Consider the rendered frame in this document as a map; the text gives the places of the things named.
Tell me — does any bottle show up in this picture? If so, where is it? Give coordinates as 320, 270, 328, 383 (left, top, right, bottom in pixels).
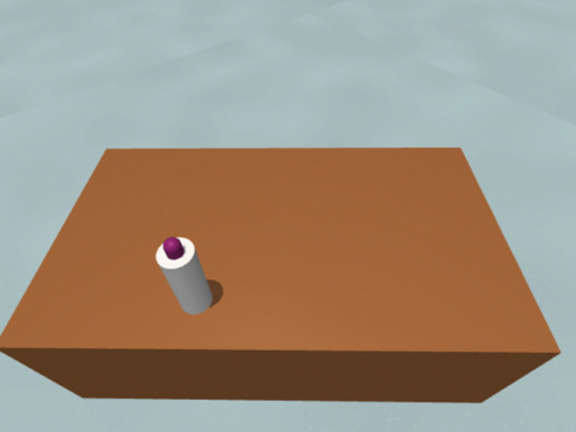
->
156, 237, 212, 314

